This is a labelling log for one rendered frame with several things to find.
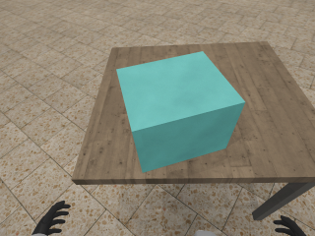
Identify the right robot hand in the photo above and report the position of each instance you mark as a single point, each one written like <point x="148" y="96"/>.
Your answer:
<point x="293" y="230"/>

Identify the table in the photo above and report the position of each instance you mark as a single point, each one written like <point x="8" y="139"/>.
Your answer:
<point x="273" y="140"/>

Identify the carton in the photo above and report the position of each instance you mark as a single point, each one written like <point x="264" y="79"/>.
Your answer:
<point x="178" y="108"/>

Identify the left robot hand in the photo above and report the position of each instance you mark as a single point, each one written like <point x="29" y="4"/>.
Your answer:
<point x="48" y="220"/>

